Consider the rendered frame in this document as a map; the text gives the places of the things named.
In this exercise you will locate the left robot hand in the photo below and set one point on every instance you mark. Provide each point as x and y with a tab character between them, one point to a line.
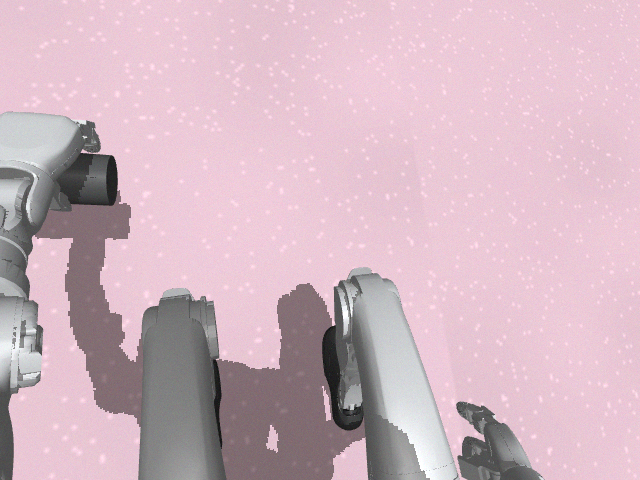
49	142

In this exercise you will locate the left robot arm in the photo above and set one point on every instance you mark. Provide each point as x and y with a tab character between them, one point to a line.
26	193

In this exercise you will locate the right robot foot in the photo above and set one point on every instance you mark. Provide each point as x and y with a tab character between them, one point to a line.
345	419

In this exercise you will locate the can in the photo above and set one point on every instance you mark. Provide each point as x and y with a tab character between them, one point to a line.
91	180

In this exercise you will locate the right robot hand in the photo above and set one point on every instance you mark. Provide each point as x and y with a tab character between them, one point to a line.
501	450

